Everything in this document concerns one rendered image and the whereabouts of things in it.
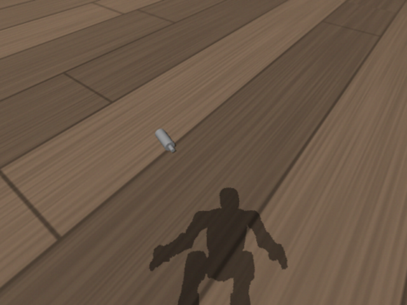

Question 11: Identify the bottle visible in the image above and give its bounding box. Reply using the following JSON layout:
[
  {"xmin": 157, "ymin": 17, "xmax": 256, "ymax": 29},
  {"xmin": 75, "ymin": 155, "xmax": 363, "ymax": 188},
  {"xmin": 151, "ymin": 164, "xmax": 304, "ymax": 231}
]
[{"xmin": 155, "ymin": 129, "xmax": 175, "ymax": 152}]

